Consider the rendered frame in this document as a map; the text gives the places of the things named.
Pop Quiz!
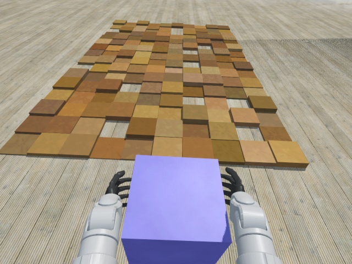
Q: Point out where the robot right forearm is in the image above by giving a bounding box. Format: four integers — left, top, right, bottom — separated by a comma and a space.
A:
229, 191, 282, 264

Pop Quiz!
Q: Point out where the robot left forearm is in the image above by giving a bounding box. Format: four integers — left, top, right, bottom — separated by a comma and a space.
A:
72, 194, 123, 264

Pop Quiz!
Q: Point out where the left robot hand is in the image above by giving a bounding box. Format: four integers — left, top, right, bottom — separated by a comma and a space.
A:
105, 170, 132, 207

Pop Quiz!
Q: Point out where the right robot hand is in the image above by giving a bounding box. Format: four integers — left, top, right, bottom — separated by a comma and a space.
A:
221, 167, 245, 205

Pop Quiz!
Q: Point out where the carton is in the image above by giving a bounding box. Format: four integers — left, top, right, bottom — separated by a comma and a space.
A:
121, 155, 232, 264

